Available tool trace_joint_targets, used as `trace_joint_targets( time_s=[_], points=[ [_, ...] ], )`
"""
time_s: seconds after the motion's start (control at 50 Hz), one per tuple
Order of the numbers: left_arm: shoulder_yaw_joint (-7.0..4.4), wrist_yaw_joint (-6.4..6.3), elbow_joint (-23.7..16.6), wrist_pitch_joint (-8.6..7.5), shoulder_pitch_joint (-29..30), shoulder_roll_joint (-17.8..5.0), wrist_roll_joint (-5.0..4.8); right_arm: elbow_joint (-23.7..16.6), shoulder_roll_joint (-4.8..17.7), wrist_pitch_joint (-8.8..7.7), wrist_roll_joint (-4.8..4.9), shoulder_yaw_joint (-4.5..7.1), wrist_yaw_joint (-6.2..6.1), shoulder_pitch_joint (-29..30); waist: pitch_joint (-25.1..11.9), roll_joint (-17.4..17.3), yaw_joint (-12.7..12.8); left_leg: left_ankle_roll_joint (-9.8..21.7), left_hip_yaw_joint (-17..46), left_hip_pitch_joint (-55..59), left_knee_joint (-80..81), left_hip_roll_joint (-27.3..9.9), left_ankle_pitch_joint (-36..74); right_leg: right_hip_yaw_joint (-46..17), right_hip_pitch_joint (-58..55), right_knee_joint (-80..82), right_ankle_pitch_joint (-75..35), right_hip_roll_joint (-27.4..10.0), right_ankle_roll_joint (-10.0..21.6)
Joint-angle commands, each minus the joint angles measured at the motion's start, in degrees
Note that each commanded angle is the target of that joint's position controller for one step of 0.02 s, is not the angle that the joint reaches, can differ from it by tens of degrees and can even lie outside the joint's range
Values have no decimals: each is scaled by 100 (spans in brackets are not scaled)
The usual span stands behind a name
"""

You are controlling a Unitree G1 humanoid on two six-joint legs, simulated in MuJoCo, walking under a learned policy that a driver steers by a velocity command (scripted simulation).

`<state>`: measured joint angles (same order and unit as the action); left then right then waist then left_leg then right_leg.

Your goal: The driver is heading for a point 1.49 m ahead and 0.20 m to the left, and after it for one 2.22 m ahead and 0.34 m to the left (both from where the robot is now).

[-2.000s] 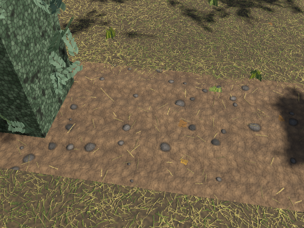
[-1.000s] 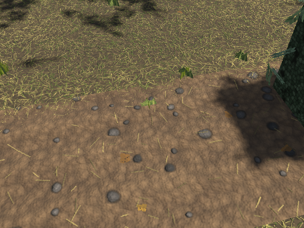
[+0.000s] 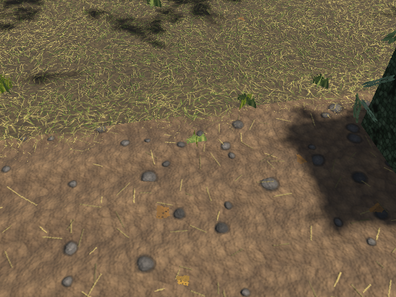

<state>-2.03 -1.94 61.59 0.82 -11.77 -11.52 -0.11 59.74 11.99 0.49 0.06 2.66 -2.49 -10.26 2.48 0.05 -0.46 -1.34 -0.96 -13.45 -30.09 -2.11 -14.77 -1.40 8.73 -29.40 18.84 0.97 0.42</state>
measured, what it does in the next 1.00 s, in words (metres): walks ahead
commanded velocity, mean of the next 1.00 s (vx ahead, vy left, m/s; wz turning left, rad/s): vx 0.16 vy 0.00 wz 0.00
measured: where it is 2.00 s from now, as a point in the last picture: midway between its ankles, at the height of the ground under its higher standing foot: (188, 238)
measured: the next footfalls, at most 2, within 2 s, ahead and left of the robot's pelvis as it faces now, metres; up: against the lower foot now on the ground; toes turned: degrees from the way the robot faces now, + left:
right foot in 1.24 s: +0.46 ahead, -0.06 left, +0.00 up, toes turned -1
left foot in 1.76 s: +0.76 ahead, +0.19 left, +0.00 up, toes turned +4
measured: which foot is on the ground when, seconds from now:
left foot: down 0.00-1.00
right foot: down 0.00-0.76, up 0.78-1.00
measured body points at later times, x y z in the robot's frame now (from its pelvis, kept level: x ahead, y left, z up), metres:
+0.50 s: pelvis +0.00 +0.00 +0.00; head +0.01 +0.00 +0.45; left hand +0.01 +0.24 -0.16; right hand +0.03 -0.25 -0.15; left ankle +0.02 +0.13 -0.73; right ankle -0.03 -0.12 -0.73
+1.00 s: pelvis +0.14 +0.06 +0.01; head +0.15 +0.08 +0.46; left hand +0.27 +0.32 -0.12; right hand +0.06 -0.17 -0.13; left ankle +0.04 +0.13 -0.73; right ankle +0.24 -0.11 -0.66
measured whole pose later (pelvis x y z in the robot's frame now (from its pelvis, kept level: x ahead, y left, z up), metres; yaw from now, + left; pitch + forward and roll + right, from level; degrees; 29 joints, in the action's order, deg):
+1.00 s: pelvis +0.14 +0.06 +0.01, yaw +1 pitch +2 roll -1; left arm -3.6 0.0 54.8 -4.5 -7.1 -14.7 -1.2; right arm 62.7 9.4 -5.3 -0.3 0.6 0.3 -26.6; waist -1.0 1.2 -3.1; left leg 3.8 -2.7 -0.2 -14.2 1.9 -15.9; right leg 0.3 37.7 -53.7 5.2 -4.6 3.2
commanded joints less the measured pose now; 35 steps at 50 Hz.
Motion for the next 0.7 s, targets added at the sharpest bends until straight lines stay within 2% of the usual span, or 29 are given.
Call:
trace_joint_targets(
  time_s=[0.02,0.48,0.5,0.54,0.56,0.58,0.6,0.62,0.64,0.66,0.68,0.7],
  points=[
    [-70,-16,-101,-42,-163,-550,4,-120,588,-43,0,87,-21,-69,-61,-8,0,116,-3,340,384,-34,935,-93,489,617,-991,-143,114],
    [37,-16,51,-58,-602,-442,9,214,476,-33,10,-2,-24,-410,42,-11,4,114,-2,268,450,10,849,-24,545,717,-895,-116,75],
    [29,-25,95,-49,-722,-452,-3,263,447,-24,16,-7,-30,-502,-77,33,17,128,-116,280,372,114,264,1,496,752,-300,-79,121],
    [-67,-55,52,-28,-791,-718,-89,223,468,-16,80,22,-57,-465,201,300,75,231,-377,-212,-88,375,-1544,-285,774,926,1863,-201,445],
    [-101,-59,0,-58,-894,-807,-111,127,467,-57,84,23,-58,-308,466,432,168,278,-390,-660,-390,395,-1921,-709,898,1198,2690,-493,650],
    [-151,-49,-1,-122,-1107,-954,-135,4,349,-143,94,-2,-31,-106,635,753,279,289,-482,-1096,-950,424,-1684,-1422,813,1581,3183,-989,921],
    [-217,-37,-15,-194,-1157,-1124,-153,-100,228,-245,122,-30,20,22,786,1086,314,358,-381,-1403,-1599,295,-1232,-2232,791,1920,3317,-1559,1242],
    [-216,-30,-71,-276,-1100,-1081,-136,-203,261,-342,152,-24,74,161,940,1078,310,468,-91,-1756,-1998,69,-1196,-2714,792,2102,3068,-1894,1443],
    [-199,-16,-133,-360,-980,-1010,-102,-280,297,-426,190,-12,123,192,986,1042,245,578,100,-2054,-2146,-94,-1401,-2808,613,2067,2621,-2015,1470],
    [-186,3,-201,-420,-842,-948,-122,-310,335,-496,206,-4,166,120,924,948,146,684,178,-2081,-1845,-200,-1534,-2581,406,1909,2096,-1956,1356],
    [-184,16,-254,-434,-681,-926,-182,-289,365,-555,210,12,205,-18,779,816,11,752,90,-1664,-1127,-192,-1427,-2091,395,1696,1622,-1736,1142],
    [-187,26,-308,-409,-464,-953,-227,-145,361,-589,198,46,228,-376,557,700,-218,750,-241,-654,-276,27,-888,-1453,769,1400,1220,-1367,917]
  ],
)
Over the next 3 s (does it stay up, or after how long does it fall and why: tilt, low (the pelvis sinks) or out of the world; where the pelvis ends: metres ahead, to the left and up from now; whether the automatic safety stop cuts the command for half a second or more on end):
stays up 1.26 0.11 0.00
